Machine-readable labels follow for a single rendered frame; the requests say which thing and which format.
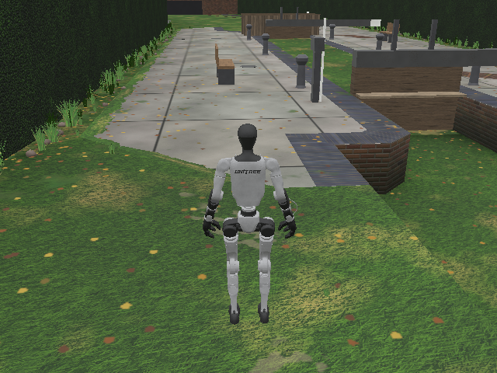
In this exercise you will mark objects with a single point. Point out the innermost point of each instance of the robot left upper arm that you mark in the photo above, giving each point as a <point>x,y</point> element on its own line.
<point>219,178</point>

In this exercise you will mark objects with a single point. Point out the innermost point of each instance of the robot right upper arm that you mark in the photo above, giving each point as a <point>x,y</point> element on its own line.
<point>276,177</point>

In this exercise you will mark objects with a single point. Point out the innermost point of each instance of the robot left hand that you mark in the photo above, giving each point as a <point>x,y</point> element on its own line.
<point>207,225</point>

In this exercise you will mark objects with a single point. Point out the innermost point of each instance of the robot right hand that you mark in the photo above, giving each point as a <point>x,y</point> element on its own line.
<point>290,226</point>

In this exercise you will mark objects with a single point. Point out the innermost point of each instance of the left robot thigh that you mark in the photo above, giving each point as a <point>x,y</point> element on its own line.
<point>230,233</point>

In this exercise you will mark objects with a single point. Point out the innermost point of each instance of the right robot forearm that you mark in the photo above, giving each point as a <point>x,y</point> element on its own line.
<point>286,208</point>

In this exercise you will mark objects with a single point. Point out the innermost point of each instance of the robot head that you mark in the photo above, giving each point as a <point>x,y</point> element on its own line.
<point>247,135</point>

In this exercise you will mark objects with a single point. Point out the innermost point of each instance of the left robot forearm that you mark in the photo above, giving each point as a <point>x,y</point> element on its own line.
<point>211,208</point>

